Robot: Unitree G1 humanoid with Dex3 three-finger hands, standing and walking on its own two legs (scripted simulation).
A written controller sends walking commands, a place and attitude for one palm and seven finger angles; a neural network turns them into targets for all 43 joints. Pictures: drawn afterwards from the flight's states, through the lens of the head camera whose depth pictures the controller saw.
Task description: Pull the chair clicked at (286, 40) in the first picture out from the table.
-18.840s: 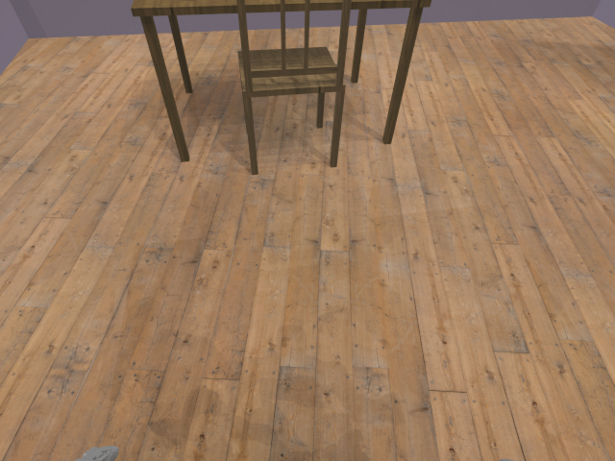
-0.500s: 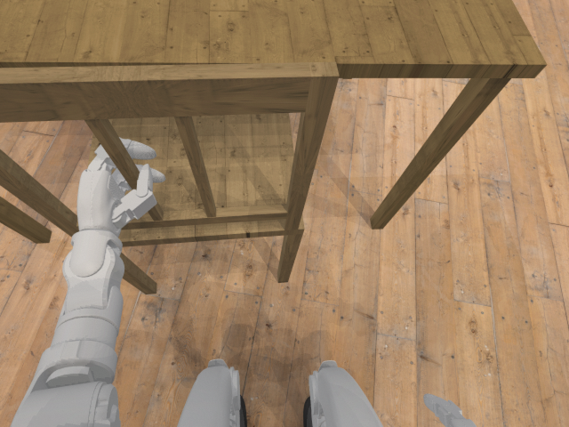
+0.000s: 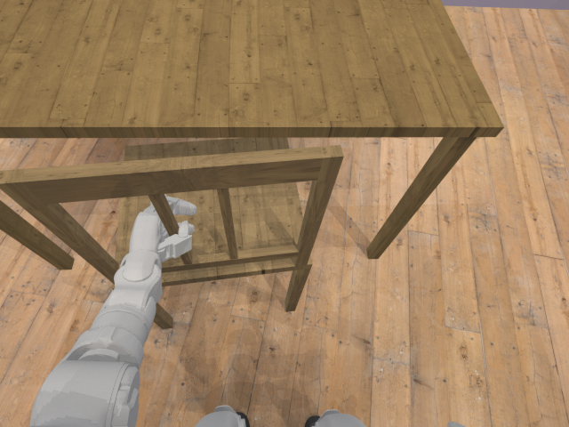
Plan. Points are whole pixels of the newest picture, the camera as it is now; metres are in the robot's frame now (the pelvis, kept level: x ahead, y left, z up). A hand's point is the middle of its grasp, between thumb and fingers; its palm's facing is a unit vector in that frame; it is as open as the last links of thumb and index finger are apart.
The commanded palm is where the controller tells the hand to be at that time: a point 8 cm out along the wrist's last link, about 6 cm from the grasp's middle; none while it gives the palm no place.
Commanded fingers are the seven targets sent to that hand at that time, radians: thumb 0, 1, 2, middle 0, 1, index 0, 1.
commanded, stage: step backward, pulling the chair out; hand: left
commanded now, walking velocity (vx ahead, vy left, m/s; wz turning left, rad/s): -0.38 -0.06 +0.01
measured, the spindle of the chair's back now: (174, 231) +0.42 +0.17 -0.08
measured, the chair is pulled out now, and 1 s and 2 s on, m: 0.04 0.18 0.28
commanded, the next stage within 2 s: none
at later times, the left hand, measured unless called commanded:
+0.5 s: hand (207, 295) +0.31 +0.10 -0.06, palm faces +0.03 -0.99 -0.15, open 4.8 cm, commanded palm +0.30 +0.16 -0.06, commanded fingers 0.00 0.90 0.90 -0.50 -1.45 -0.50 -1.45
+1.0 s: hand (206, 323) +0.26 +0.10 -0.06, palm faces +0.04 -0.98 -0.17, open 4.9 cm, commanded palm +0.27 +0.16 -0.05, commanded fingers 0.00 0.90 0.90 -0.50 -1.45 -0.50 -1.45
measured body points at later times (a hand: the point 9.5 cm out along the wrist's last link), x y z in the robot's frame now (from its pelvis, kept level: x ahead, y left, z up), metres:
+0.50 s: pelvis -0.07 -0.02 +0.00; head +0.02 -0.03 +0.44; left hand +0.30 +0.16 -0.05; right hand +0.00 -0.30 -0.12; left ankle +0.00 +0.09 -0.72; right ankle -0.02 -0.14 -0.72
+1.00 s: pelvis -0.09 -0.02 +0.00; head -0.02 -0.04 +0.44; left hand +0.26 +0.16 -0.05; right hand -0.01 -0.28 -0.14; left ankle -0.04 +0.10 -0.71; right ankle -0.02 -0.14 -0.72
